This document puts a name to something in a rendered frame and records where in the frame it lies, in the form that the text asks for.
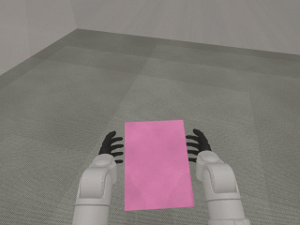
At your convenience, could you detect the robot right hand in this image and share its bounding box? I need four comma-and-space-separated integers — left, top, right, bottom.
186, 128, 212, 163

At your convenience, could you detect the right robot forearm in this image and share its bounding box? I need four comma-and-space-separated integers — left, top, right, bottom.
196, 150, 250, 225

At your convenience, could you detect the carton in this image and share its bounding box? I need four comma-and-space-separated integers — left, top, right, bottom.
124, 120, 195, 211

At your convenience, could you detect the left robot forearm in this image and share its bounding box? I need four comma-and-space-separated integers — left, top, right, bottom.
71, 154, 117, 225

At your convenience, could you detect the robot left hand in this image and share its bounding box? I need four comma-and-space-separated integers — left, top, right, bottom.
98, 131, 124, 164

